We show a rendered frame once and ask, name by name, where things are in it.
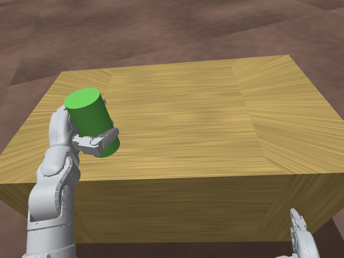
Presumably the can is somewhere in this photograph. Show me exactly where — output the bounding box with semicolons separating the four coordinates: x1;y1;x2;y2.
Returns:
64;88;120;158

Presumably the left robot hand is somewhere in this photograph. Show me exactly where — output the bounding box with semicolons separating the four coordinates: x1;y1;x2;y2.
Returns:
48;98;119;156

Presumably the right robot hand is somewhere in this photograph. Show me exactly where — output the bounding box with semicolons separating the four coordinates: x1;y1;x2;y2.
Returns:
276;208;320;258

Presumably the left robot arm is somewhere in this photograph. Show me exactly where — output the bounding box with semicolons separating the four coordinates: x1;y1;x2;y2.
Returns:
22;146;81;258

